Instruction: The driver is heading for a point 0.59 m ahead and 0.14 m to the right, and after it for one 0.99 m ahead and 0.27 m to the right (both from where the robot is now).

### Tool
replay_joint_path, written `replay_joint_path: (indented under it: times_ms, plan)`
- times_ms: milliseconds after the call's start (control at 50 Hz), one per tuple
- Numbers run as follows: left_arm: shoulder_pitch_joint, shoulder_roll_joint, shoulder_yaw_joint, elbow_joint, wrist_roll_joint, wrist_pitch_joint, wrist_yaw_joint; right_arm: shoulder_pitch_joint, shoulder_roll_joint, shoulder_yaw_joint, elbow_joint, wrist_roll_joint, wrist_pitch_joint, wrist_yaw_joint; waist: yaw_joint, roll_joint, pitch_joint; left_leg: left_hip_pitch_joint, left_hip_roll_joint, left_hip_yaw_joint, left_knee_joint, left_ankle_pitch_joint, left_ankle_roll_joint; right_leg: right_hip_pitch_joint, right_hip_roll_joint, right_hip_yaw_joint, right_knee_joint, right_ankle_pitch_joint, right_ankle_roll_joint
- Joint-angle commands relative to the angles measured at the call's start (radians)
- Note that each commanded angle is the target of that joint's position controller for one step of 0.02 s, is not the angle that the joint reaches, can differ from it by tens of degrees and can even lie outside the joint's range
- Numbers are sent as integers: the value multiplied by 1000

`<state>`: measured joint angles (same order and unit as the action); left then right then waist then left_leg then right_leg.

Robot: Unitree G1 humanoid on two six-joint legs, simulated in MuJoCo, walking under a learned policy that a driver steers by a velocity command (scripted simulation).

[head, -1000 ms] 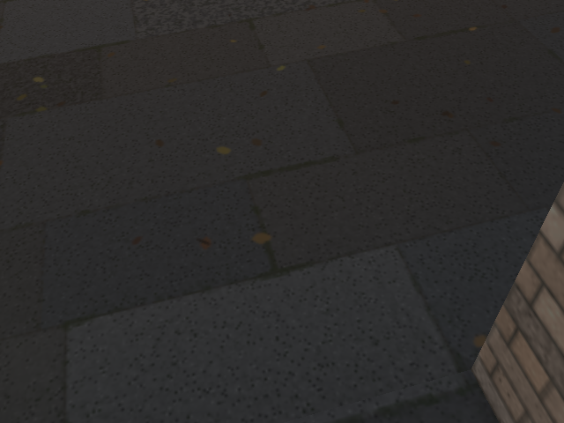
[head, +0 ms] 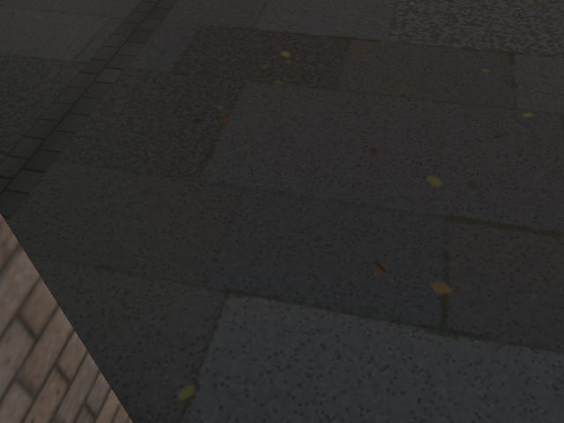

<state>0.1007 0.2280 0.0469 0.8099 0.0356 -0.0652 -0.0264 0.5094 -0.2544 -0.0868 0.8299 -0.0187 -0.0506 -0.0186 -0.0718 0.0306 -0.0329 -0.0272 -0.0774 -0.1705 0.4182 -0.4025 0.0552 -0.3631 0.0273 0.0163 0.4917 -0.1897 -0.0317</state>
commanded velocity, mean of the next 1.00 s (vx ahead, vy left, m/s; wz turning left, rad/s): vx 0.49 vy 0.00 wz -0.26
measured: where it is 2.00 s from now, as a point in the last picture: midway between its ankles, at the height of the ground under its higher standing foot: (364, 321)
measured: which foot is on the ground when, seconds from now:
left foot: down 0.00-0.00, up 0.02-0.46, down 0.48-1.00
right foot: down 0.00-0.50, up 0.52-1.00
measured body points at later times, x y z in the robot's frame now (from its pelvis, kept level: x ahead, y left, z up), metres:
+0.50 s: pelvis +0.26 +0.00 -0.01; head +0.30 +0.00 +0.44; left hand +0.17 +0.23 -0.15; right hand +0.50 -0.22 -0.09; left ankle +0.38 +0.07 -0.74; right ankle +0.07 -0.10 -0.72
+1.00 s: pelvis +0.52 -0.05 -0.01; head +0.56 -0.05 +0.44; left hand +0.80 +0.09 -0.11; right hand +0.39 -0.27 -0.14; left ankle +0.39 +0.08 -0.73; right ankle +0.62 -0.16 -0.71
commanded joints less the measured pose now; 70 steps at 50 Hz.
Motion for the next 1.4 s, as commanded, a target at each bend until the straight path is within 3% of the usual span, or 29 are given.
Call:
replay_joint_path:
  times_ms: [20, 40, 60, 120, 220, 360, 420, 460, 480, 500, 520, 540, 560, 600, 660, 740, 800, 860, 920, 1000, 1040, 1060, 1080, 1100, 1140, 1180, 1240, 1260, 1400]
  plan:
    - [367, 308, 82, 23, -2, -15, 41, -47, -17, 10, -104, 8, -21, 9, 210, -414, -119, -592, -49, 108, 524, -75, 24, 625, -378, 575, -315, -506, -144]
    - [335, 254, 75, 38, -13, -3, 41, -41, -89, -2, -62, -28, -8, 3, 173, -278, -50, -669, -15, 61, 689, -97, 30, 524, -393, 706, -341, -626, -168]
    - [236, 173, 53, 7, -16, -1, 40, -94, -100, -6, -56, -32, -6, 11, 135, -154, 52, -688, 41, 47, 728, -9, 38, 420, -348, 582, -323, -531, -153]
    - [176, 74, 22, 14, -17, -24, 38, -150, -65, 0, -38, -35, -1, 31, 95, -113, 81, -633, 118, 115, 652, 135, 5, 328, -227, 317, -348, -176, -122]
    - [278, 97, 23, 67, -33, -36, 30, -320, -39, 12, -72, -26, 28, 22, 109, -103, 120, -709, 134, 168, 587, 205, -55, 315, -219, 217, -381, 46, -183]
    - [397, 85, 3, 137, -46, -58, 29, -565, -16, 39, -174, -8, 8, 46, 126, -85, 156, -548, 96, 226, 263, 423, -55, 266, -173, 136, -364, 539, -169]
    - [361, 125, 4, 144, -41, -53, 44, -479, -56, 21, -143, -18, 4, 33, 79, -100, 113, -449, 50, 232, 187, 311, -15, 373, -178, 138, -211, 863, -145]
    - [361, 153, 13, 145, -46, -48, 44, -313, -103, 1, -81, -23, -14, 15, 20, -103, -7, -199, 17, 224, 112, 333, 22, 370, -161, 139, 23, 957, -107]
    - [350, 152, 10, 139, -54, -46, 43, -173, -137, -13, -54, -33, -30, 1, -53, -68, -82, 15, 88, 173, 57, 392, 49, 260, -134, 132, 218, 777, -92]
    - [439, 73, 2, 106, -51, -33, 39, -57, -227, -25, -50, -57, -37, -18, -35, 103, -226, 206, 374, -99, 45, 390, 94, 134, -62, 84, 503, 296, -77]
    - [585, 32, 9, 117, -69, -12, 53, -105, -244, -31, -59, -27, -31, -9, 49, 240, -302, 271, 590, -526, -76, 279, 193, -63, 79, 44, 787, -361, -66]
    - [507, 110, 27, 128, -25, 2, 55, -194, -158, -12, -77, 8, -23, -1, 56, 26, -145, 99, 513, -461, -155, 19, 159, -126, 0, 92, 810, -250, -77]
    - [419, 88, 33, 112, -25, 5, 41, -289, -124, 0, -86, 5, -19, -4, 72, 1, -26, -16, 445, -302, -206, -49, 148, -130, -30, 80, 776, -163, -70]
    - [347, 78, 40, 94, -6, 29, 7, -312, -83, 16, -65, -4, -12, -9, 94, -9, 52, -100, 372, -92, -253, 130, 120, -121, -83, 79, 693, -86, -61]
    - [311, 42, 33, 99, -2, 40, 0, -226, -62, 19, -23, -1, -39, -1, 79, 34, 49, -80, 355, 66, -236, 392, 92, -148, -91, 51, 624, -68, -47]
    - [170, 13, 22, 46, 5, 70, -12, -130, -76, 15, 20, 45, -77, -15, 65, 39, 56, -20, 347, 184, -203, 562, 27, -309, -81, 39, 585, 63, -31]
    - [54, 42, 21, 4, 11, 82, -10, -102, -69, 12, 12, 39, -87, -28, 53, 39, 116, -23, 321, 233, -242, 416, 17, -389, -73, 6, 474, 172, -19]
    - [-25, 20, 8, -38, 18, 76, -14, -68, -78, 9, 28, 38, -86, -32, 51, 41, 136, -14, 348, 306, -205, 617, 17, -373, -66, -27, 363, 197, -21]
    - [-109, 34, 6, -99, 1, 59, -37, -100, -75, 15, 50, 12, -64, -18, 67, 92, 120, -15, 329, 385, -174, 798, 31, -222, -38, -110, 242, 145, -59]
    - [64, 82, 28, -64, 24, 54, -22, -99, -152, 1, 79, 12, -46, -32, 153, 109, 3, 78, 357, 429, 150, 1301, 65, 37, 71, -168, 167, -46, -151]
    - [284, 143, 63, 18, 30, 35, 4, -118, -154, -6, 72, 13, -35, -30, 268, 32, -85, -116, 317, 428, 625, 930, 36, 349, 37, -34, -6, -17, -206]
    - [230, 253, 83, 3, 39, 31, 21, -68, 5, 22, 12, 21, -40, -7, 137, -250, -131, -547, 126, 395, 1020, -149, -27, 637, -274, 406, 51, 411, -334]
    - [265, 272, 87, -28, 7, 32, 22, -124, -73, 12, -39, 33, -43, -2, 179, -144, -253, -657, 70, 174, 1108, -164, -24, 682, -360, 682, -66, 533, -428]
    - [216, 246, 80, -2, -1, 31, 34, -204, -75, 18, -47, 27, -45, 0, 155, -43, -126, -695, 123, 114, 1052, -20, -23, 568, -344, 513, -98, 639, -392]
    - [128, 146, 52, 3, -27, 27, 27, -198, -81, 18, -20, 2, -27, -2, 78, 8, 33, -620, 171, 135, 873, 24, -39, 327, -257, 317, -130, 775, -297]
    - [124, 123, 43, 6, -33, 18, 26, -169, -63, 20, -10, -28, 16, -1, 43, -22, 30, -512, 168, 144, 760, 34, -62, 223, -191, 230, -145, 860, -251]
    - [161, 190, 56, 17, -14, 12, 21, -203, -50, 27, -24, -20, 35, 0, 45, -60, -5, -513, 131, 176, 668, 94, -88, 209, -135, 186, -123, 999, -215]
    - [175, 179, 50, 16, -28, 23, 22, -213, -50, 30, -32, -16, 34, 0, 54, -89, -25, -524, 129, 179, 638, 107, -99, 216, -113, 177, -116, 990, -189]
    - [254, 207, 53, 0, -22, 89, 53, -430, -84, 45, -92, 3, 37, -6, 153, -109, -38, -577, 86, 174, 429, 208, -121, 333, -95, 269, -56, 870, -109]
